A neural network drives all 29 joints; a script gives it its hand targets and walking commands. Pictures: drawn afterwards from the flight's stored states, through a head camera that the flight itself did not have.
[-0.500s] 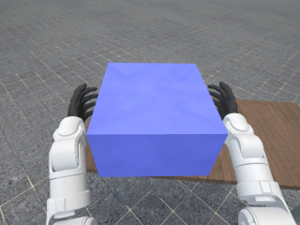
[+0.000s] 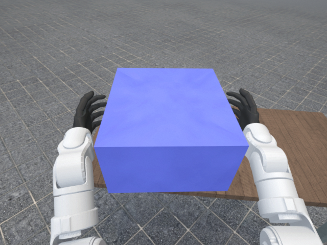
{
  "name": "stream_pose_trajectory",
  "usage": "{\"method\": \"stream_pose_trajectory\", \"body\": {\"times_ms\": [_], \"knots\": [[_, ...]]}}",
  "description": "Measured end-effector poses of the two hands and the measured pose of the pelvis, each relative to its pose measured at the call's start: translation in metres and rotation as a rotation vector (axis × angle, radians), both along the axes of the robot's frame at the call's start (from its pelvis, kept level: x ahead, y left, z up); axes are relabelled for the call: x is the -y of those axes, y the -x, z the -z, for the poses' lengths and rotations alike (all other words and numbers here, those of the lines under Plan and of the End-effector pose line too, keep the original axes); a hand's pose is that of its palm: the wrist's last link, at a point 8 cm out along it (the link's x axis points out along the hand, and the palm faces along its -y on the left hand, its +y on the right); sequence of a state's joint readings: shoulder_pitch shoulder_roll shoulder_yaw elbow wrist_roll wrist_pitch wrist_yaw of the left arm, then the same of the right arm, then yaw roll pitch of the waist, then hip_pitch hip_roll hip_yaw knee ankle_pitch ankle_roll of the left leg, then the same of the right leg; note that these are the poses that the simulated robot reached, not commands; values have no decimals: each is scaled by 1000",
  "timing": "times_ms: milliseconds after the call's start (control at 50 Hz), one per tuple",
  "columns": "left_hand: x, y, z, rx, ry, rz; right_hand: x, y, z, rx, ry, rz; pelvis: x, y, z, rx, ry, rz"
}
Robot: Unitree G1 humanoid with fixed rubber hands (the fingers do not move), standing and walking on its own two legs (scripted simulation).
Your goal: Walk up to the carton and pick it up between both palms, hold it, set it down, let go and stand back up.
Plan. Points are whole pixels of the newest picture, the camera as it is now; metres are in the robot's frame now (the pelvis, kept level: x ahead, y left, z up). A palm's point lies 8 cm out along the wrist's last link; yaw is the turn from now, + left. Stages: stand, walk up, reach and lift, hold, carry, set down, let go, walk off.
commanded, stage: hold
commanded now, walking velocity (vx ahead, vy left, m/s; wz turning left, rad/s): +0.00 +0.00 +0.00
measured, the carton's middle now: (167, 123) +0.40 +0.01 +0.13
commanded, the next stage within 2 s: none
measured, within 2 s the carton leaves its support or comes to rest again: neither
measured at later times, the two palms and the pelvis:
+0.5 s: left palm (84, 127) +0.33 +0.19 +0.18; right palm (247, 122) +0.35 -0.18 +0.18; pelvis +0.00 +0.00 +0.00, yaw +0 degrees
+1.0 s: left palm (83, 126) +0.33 +0.20 +0.18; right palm (247, 122) +0.35 -0.18 +0.18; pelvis +0.00 +0.00 +0.00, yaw +0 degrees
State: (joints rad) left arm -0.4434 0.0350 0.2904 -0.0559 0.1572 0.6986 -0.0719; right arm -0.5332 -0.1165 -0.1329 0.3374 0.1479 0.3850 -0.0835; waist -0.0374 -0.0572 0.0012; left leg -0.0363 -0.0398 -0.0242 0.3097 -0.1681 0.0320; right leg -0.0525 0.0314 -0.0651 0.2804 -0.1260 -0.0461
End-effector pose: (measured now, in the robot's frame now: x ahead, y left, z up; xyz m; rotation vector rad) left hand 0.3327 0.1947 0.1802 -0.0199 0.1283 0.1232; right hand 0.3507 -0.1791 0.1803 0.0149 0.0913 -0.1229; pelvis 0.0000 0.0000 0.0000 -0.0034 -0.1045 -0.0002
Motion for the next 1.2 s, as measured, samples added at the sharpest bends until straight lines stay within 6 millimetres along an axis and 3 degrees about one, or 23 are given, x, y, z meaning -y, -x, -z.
{"method": "stream_pose_trajectory", "body": {"times_ms": [1200], "knots": [[-2,-3,3,-11,8,-3,-2,-4,3,-10,-1,-2,1,1,0,-6,-1,-7]]}}
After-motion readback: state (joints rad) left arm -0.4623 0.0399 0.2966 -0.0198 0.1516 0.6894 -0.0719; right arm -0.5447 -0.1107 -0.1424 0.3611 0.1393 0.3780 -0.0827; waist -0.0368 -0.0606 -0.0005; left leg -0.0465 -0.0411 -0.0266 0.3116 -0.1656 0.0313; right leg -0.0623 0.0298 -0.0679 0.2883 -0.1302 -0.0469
